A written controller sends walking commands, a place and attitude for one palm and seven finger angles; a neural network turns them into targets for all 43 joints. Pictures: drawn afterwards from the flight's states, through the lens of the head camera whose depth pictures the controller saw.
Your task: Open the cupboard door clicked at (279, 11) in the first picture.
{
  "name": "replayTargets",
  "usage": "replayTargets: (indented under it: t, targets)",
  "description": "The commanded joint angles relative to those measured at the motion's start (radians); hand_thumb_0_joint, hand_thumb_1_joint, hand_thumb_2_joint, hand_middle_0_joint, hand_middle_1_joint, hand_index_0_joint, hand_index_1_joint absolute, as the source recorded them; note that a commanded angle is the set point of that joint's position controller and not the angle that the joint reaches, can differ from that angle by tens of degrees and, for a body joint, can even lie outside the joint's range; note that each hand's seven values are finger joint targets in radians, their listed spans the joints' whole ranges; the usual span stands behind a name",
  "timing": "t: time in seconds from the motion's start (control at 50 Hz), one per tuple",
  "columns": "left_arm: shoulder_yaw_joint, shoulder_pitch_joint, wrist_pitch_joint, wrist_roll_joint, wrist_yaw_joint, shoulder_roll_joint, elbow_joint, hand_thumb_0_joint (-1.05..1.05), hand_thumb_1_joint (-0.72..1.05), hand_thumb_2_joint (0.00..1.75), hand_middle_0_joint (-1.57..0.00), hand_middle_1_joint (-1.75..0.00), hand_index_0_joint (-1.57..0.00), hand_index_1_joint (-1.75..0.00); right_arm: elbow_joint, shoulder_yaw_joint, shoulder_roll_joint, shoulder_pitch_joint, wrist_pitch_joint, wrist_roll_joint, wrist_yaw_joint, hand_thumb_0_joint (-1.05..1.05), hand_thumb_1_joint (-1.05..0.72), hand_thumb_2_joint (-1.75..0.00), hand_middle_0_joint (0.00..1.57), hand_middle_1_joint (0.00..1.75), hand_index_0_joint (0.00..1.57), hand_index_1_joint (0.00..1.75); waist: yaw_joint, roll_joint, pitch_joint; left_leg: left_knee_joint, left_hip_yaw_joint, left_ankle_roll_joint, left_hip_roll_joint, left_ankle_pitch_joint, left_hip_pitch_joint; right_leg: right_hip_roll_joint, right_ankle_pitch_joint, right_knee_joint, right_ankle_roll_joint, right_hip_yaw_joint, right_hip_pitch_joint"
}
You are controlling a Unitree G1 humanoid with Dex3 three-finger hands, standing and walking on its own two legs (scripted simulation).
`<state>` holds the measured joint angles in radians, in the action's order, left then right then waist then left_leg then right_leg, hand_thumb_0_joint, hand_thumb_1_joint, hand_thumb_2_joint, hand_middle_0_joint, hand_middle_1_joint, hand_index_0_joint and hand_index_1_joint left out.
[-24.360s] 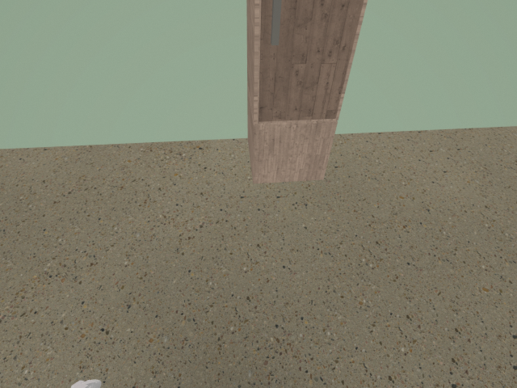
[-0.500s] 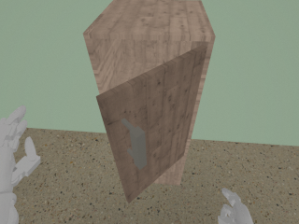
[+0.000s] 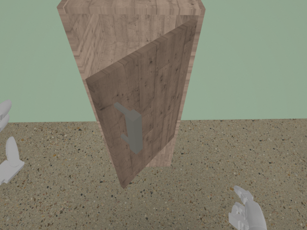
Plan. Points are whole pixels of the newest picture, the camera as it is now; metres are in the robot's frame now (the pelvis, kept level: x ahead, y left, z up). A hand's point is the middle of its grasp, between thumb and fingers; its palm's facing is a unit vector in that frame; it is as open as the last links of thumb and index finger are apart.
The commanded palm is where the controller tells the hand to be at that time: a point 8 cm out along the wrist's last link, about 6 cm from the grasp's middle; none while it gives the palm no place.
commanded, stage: step back with the hand held close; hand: left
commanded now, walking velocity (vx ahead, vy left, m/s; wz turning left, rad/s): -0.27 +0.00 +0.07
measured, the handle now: (128, 128) +0.34 +0.09 +0.09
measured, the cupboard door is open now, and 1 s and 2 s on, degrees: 47 47 47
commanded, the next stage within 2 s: stop stepping back and stand still in 0.66 s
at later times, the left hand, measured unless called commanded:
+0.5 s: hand out of the picture +0.10 +0.27 +0.16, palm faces +0.50 -0.76 -0.42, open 7.4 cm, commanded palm +0.03 +0.32 +0.18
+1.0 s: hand out of the picture +0.02 +0.26 +0.16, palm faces +0.36 -0.83 -0.43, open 7.4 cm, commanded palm -0.04 +0.30 +0.18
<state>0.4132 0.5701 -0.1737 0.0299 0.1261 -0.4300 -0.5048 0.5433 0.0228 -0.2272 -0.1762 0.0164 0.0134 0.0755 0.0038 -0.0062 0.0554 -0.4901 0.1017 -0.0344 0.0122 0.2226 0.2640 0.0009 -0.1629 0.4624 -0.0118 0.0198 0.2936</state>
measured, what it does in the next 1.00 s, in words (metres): walks backwards: right foot, then left foot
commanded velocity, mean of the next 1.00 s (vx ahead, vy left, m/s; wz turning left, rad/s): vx -0.19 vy -0.01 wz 0.01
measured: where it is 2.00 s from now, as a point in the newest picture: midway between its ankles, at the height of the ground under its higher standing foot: outside the picture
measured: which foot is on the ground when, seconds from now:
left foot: down 0.00-0.78, up 0.80-0.92, down 0.94-1.00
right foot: down 0.00-0.50, up 0.52-0.78, down 0.80-0.96, up 0.98-1.00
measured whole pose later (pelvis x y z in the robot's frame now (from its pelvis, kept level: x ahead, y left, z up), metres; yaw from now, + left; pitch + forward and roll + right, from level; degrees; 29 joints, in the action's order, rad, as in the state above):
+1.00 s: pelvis -0.20 +0.01 -0.01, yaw -3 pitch +0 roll +0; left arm 0.44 0.51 -0.20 0.05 0.14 -0.44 -0.54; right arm 0.63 -0.01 -0.19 -0.20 0.16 0.01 0.07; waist 0.01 -0.07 0.04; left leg -0.59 0.06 -0.05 -0.03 0.23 0.38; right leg -0.01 -0.48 0.70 -0.01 0.01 0.20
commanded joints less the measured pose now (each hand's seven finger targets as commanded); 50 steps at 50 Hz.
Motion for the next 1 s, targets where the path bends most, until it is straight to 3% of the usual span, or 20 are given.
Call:
replayTargets:
  t: [0.0,0.22,0.28,0.34,0.4,0.44,0.46,0.48,0.5,0.54,0.68,0.72,0.76,0.78,0.8,0.84,0.88,0.92,0.94,0.98]
  targets:
    - [0.142,0.005,-0.07,0.003,0.037,-0.144,-0.194,0.0,0.9,0.9,-0.2,-0.3,-0.2,-0.3,-0.169,0.042,-0.12,0.07,0.061,0.0,0.008,0.0,-0.9,-0.9,0.2,0.3,0.2,0.3,-0.014,0.061,-0.152,0.118,-0.13,-0.017,0.104,0.022,0.133,-0.054,0.154,0.034,0.009,0.068,-0.148]
    - [0.169,-0.127,-0.12,-0.045,0.051,-0.14,-0.224,0.0,0.9,0.9,-0.2,-0.3,-0.2,-0.3,-0.16,0.047,-0.134,0.04,0.133,-0.008,0.017,0.0,-0.9,-0.9,0.2,0.3,0.2,0.3,-0.009,0.141,-0.084,0.174,-0.22,-0.082,0.172,0.519,0.499,-0.008,-0.074,0.243,0.0,0.053,-0.247]
    - [0.16,-0.132,-0.126,-0.037,0.047,-0.13,-0.224,0.0,0.9,0.9,-0.2,-0.3,-0.2,-0.3,-0.147,0.045,-0.123,0.022,0.145,-0.008,0.011,0.0,-0.9,-0.9,0.2,0.3,0.2,0.3,-0.001,0.033,-0.071,0.054,-0.174,-0.055,0.111,0.515,0.423,-0.052,-0.211,0.131,0.028,0.14,-0.102]
    - [0.142,-0.153,-0.13,-0.02,0.055,-0.139,-0.236,0.0,0.9,0.9,-0.2,-0.3,-0.2,-0.3,-0.099,0.035,-0.101,0.005,0.141,-0.016,0.003,0.0,-0.9,-0.9,0.2,0.3,0.2,0.3,0.013,-0.12,-0.071,-0.246,-0.116,0.009,0.004,0.327,0.101,-0.191,-0.376,-0.123,0.101,0.285,0.266]
    - [0.148,-0.137,-0.124,-0.014,0.063,-0.162,-0.226,0.0,0.9,0.9,-0.2,-0.3,-0.2,-0.3,-0.065,0.023,-0.081,0.015,0.118,-0.017,-0.01,0.0,-0.9,-0.9,0.2,0.3,0.2,0.3,0.017,-0.182,-0.126,-0.347,-0.094,0.021,-0.014,0.215,-0.06,-0.25,-0.308,-0.142,0.115,0.241,0.346]
    - [0.17,-0.123,-0.126,-0.008,0.062,-0.181,-0.256,0.0,0.9,0.9,-0.2,-0.3,-0.2,-0.3,-0.082,0.026,-0.103,0.025,0.109,-0.015,-0.003,0.0,-0.9,-0.9,0.2,0.3,0.2,0.3,0.021,-0.014,-0.089,-0.169,-0.173,-0.005,0.04,0.282,-0.049,-0.173,-0.343,-0.024,0.072,0.163,0.39]
    - [0.182,-0.118,-0.137,-0.005,0.064,-0.178,-0.278,0.0,0.9,0.9,-0.2,-0.3,-0.2,-0.3,-0.102,0.023,-0.114,0.035,0.111,-0.014,0.003,0.0,-0.9,-0.9,0.2,0.3,0.2,0.3,0.019,0.127,-0.07,0.003,-0.296,-0.048,0.129,0.421,0.087,-0.092,-0.399,0.155,0.039,0.109,0.34]
    - [0.205,-0.121,-0.145,-0.004,0.067,-0.167,-0.309,0.0,0.9,0.9,-0.2,-0.3,-0.2,-0.3,-0.126,0.03,-0.136,0.06,0.127,-0.025,0.008,0.0,-0.9,-0.9,0.2,0.3,0.2,0.3,0.017,0.409,-0.078,0.329,-0.532,-0.127,0.324,0.65,0.38,0.063,-0.359,0.579,-0.013,-0.015,0.111]
    - [0.232,-0.167,-0.146,-0.009,0.076,-0.199,-0.342,0.0,0.9,0.9,-0.2,-0.3,-0.2,-0.3,-0.112,0.037,-0.096,0.041,0.155,-0.036,0.01,0.0,-0.9,-0.9,0.2,0.3,0.2,0.3,0.022,0.351,-0.112,0.437,-0.614,-0.156,0.403,0.573,0.452,0.099,-0.377,0.895,-0.013,0.026,0.035]
    - [0.234,-0.144,-0.153,0.002,0.071,-0.212,-0.286,0.0,0.9,0.9,-0.2,-0.3,-0.2,-0.3,-0.076,0.063,-0.108,0.068,0.178,-0.019,-0.002,0.0,-0.9,-0.9,0.2,0.3,0.2,0.3,0.001,0.155,-0.161,0.29,-0.425,-0.12,0.352,0.371,0.299,0.08,-0.348,0.942,-0.013,0.058,0.088]
    - [0.101,-0.117,-0.114,0.032,0.051,-0.122,-0.261,0.0,0.9,0.9,-0.2,-0.3,-0.2,-0.3,-0.039,0.034,-0.09,0.052,0.19,-0.017,-0.033,0.0,-0.9,-0.9,0.2,0.3,0.2,0.3,-0.012,0.29,-0.194,0.406,-0.197,0.034,0.209,0.29,0.081,0.104,-0.455,0.262,0.04,-0.157,-0.107]
    - [0.126,-0.093,-0.115,0.041,0.039,-0.158,-0.23,0.0,0.9,0.9,-0.2,-0.3,-0.2,-0.3,-0.035,0.032,-0.08,0.049,0.18,-0.022,-0.036,0.0,-0.9,-0.9,0.2,0.3,0.2,0.3,-0.02,0.194,-0.174,0.205,-0.109,0.091,0.136,0.126,0.014,0.007,-0.361,-0.178,0.091,-0.068,-0.1]
    - [0.166,-0.13,-0.143,0.036,0.035,-0.251,-0.29,0.0,0.9,0.9,-0.2,-0.3,-0.2,-0.3,-0.028,0.023,-0.08,0.067,0.163,-0.018,-0.026,0.0,-0.9,-0.9,0.2,0.3,0.2,0.3,-0.032,-0.151,-0.119,-0.403,-0.054,0.106,-0.013,0.142,-0.014,-0.343,-0.064,-0.339,0.202,0.283,0.167]
    - [0.227,-0.125,-0.149,0.029,0.047,-0.314,-0.301,0.0,0.9,0.9,-0.2,-0.3,-0.2,-0.3,-0.047,0.004,-0.067,0.063,0.168,-0.041,-0.028,0.0,-0.9,-0.9,0.2,0.3,0.2,0.3,-0.033,-0.129,-0.153,-0.607,-0.061,0.091,-0.01,0.238,0.161,-0.405,0.261,-0.244,0.239,0.251,0.045]
    - [0.138,-0.11,-0.127,0.029,0.026,-0.204,-0.188,0.0,0.9,0.9,-0.2,-0.3,-0.2,-0.3,-0.043,0.001,-0.059,0.015,0.164,-0.015,-0.025,0.0,-0.9,-0.9,0.2,0.3,0.2,0.3,-0.017,-0.237,-0.18,-0.693,-0.095,0.079,-0.031,0.207,0.277,-0.343,0.411,-0.143,0.209,0.153,-0.092]
    - [0.168,-0.122,-0.085,0.027,0.027,-0.197,-0.202,0.0,0.9,0.9,-0.2,-0.3,-0.2,-0.3,-0.084,0.007,-0.067,0.074,0.16,0.009,0.001,0.0,-0.9,-0.9,0.2,0.3,0.2,0.3,-0.004,-0.259,-0.1,-0.459,-0.106,0.045,0.023,0.169,0.241,-0.259,0.57,-0.044,0.153,0.072,-0.132]
    - [0.151,-0.079,-0.065,0.028,0.028,-0.154,-0.182,0.0,0.9,0.9,-0.2,-0.3,-0.2,-0.3,-0.062,-0.011,-0.074,0.059,0.161,0.0,0.02,0.0,-0.9,-0.9,0.2,0.3,0.2,0.3,0.023,-0.023,-0.125,-0.037,-0.037,0.029,-0.02,-0.064,0.012,-0.164,0.439,0.068,0.082,-0.018,-0.115]
    - [0.149,-0.091,-0.077,0.034,0.03,-0.185,-0.285,0.0,0.9,0.9,-0.2,-0.3,-0.2,-0.3,-0.074,0.018,-0.118,0.04,0.192,-0.001,0.02,0.0,-0.9,-0.9,0.2,0.3,0.2,0.3,0.002,0.275,-0.22,0.111,-0.283,-0.004,0.177,-0.508,-0.268,-0.028,-0.139,0.286,-0.002,-0.071,0.033]
    - [0.119,-0.151,-0.093,0.036,0.024,-0.165,-0.318,0.0,0.9,0.9,-0.2,-0.3,-0.2,-0.3,-0.076,0.021,-0.123,0.025,0.206,-0.002,0.006,0.0,-0.9,-0.9,0.2,0.3,0.2,0.3,0.002,0.232,-0.206,0.18,-0.386,-0.049,0.235,-0.448,-0.23,0.022,-0.397,0.353,0.004,-0.018,0.033]
    - [0.178,-0.095,-0.088,0.037,0.03,-0.216,-0.292,0.0,0.9,0.9,-0.2,-0.3,-0.2,-0.3,-0.053,0.02,-0.1,0.03,0.226,-0.027,-0.002,0.0,-0.9,-0.9,0.2,0.3,0.2,0.3,0.013,0.261,-0.211,0.27,-0.521,-0.031,0.272,-0.274,-0.202,0.026,-0.386,0.42,-0.002,0.016,0.079]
